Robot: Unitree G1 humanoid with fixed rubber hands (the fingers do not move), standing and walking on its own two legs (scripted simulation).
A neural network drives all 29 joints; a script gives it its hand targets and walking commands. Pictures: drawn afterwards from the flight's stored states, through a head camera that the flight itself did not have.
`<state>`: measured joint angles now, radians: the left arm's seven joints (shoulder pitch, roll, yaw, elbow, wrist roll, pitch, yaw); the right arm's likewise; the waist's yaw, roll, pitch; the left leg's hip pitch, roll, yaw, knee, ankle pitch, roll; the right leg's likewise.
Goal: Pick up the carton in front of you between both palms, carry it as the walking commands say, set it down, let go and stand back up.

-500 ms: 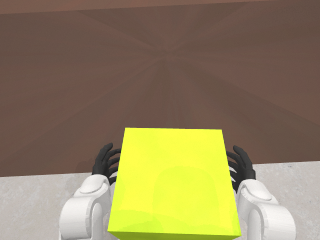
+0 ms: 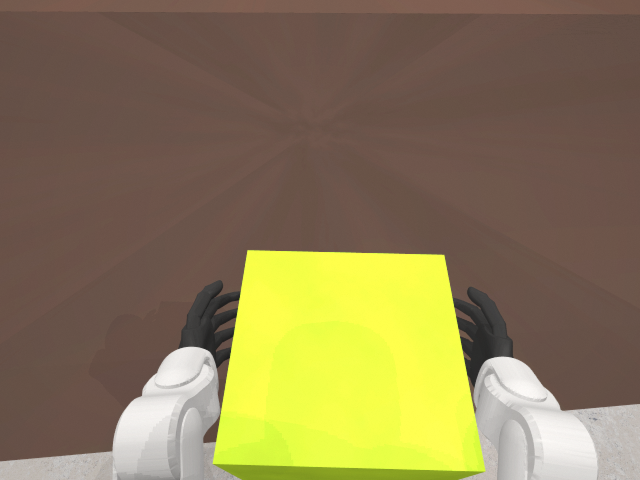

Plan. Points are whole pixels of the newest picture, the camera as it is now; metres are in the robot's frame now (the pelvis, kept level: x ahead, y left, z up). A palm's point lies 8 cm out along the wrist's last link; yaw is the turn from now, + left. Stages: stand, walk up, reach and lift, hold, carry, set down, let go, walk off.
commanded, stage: carry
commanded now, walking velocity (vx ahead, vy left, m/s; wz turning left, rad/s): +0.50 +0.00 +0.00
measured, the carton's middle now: (340, 382) +0.23 +0.00 +0.02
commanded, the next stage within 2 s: none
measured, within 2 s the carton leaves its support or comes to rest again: neither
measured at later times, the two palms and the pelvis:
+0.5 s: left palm (278, 114) +0.62 +0.10 +0.14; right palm (459, 123) +0.63 -0.20 +0.13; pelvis +0.34 -0.05 +0.00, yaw +1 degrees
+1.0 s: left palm (286, 40) +1.03 +0.13 +0.11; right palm (412, 44) +1.02 -0.17 +0.11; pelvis +0.67 -0.02 +0.01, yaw +1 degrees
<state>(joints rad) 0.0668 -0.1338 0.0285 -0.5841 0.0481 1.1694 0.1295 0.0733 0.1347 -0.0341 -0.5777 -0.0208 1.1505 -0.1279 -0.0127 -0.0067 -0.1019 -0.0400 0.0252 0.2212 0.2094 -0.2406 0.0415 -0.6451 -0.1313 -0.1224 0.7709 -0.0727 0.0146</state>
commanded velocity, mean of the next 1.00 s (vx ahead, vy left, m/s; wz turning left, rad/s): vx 0.50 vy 0.00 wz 0.00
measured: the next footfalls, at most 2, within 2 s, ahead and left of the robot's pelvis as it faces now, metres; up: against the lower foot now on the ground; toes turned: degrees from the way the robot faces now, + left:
right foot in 0.16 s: +0.33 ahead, -0.12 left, +0.00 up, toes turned -10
left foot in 0.68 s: +0.67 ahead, +0.06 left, +0.02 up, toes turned +8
